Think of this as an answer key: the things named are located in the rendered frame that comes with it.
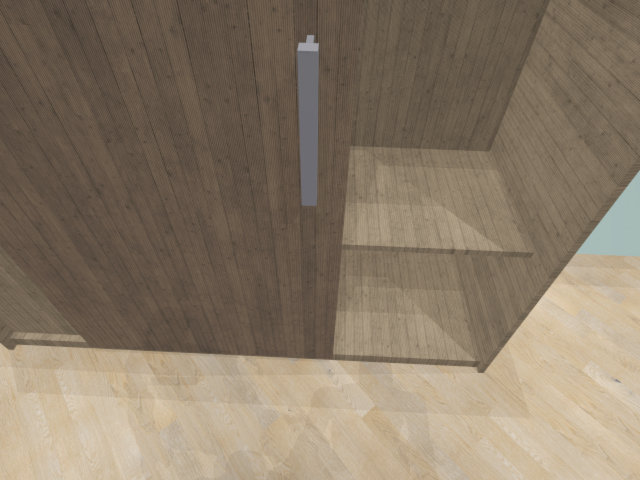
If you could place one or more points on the wardrobe door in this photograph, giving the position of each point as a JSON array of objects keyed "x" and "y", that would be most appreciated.
[
  {"x": 23, "y": 307},
  {"x": 150, "y": 178}
]

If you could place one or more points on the handle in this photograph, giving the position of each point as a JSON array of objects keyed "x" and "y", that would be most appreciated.
[{"x": 308, "y": 80}]

